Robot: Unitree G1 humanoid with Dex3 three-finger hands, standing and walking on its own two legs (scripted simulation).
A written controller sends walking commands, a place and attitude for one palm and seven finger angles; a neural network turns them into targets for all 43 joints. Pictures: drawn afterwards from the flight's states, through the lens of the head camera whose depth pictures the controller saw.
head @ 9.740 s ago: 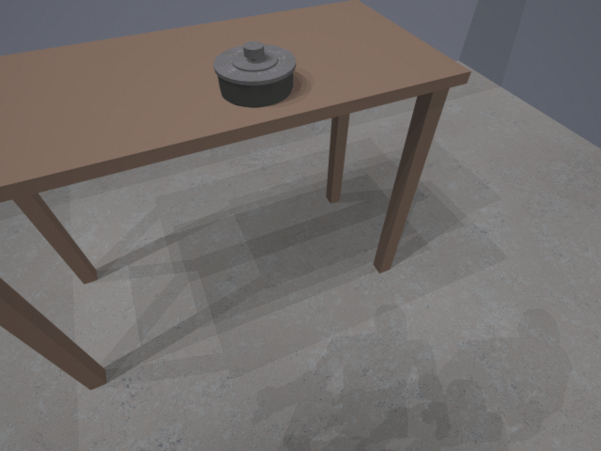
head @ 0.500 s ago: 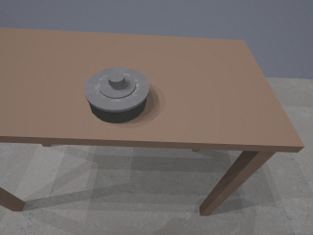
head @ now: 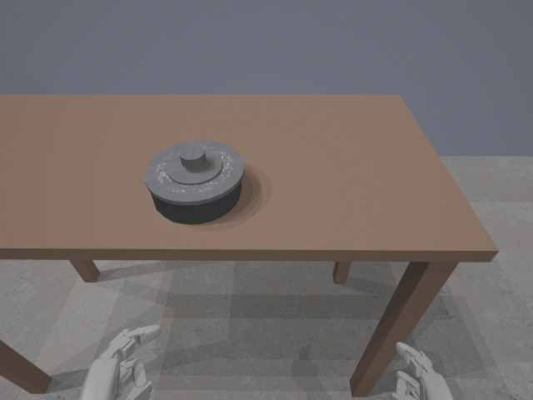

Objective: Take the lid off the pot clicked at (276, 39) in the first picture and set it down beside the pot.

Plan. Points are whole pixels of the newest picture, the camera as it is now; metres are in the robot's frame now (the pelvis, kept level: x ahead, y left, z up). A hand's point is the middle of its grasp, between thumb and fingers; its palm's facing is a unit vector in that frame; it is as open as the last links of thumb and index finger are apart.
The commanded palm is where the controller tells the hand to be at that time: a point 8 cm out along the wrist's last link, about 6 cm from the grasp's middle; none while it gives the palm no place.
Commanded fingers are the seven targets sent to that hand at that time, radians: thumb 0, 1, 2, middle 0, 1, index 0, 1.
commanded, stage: lift the closed hand beside the body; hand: left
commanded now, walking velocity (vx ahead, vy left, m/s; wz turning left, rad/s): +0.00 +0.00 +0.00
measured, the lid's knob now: (193, 156) +0.46 +0.15 +0.16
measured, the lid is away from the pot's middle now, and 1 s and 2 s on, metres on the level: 0.00 0.00 0.00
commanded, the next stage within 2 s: raise the hand higher, near the body in 0.34 s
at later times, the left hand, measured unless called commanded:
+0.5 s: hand (99, 370) +0.13 +0.19 +0.12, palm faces +0.35 -0.83 -0.44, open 3.1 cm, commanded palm +0.07 +0.23 +0.15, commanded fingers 0.00 0.90 0.90 -1.30 -1.50 -1.30 -1.50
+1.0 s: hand (84, 312) +0.16 +0.19 +0.19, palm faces +0.40 -0.80 -0.45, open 3.1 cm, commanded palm +0.10 +0.23 +0.21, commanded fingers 0.00 0.90 0.90 -1.30 -1.50 -1.30 -1.50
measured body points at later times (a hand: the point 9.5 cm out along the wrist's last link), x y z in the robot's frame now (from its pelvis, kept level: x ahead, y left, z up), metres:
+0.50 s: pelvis +0.00 -0.05 +0.00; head -0.02 -0.08 +0.45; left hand +0.11 +0.23 +0.15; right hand +0.20 -0.25 -0.08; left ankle +0.00 +0.07 -0.74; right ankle -0.01 -0.13 -0.74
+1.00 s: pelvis +0.01 -0.05 +0.00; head -0.01 -0.07 +0.45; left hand +0.14 +0.23 +0.21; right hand +0.23 -0.26 -0.06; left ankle +0.00 +0.07 -0.74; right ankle -0.01 -0.13 -0.74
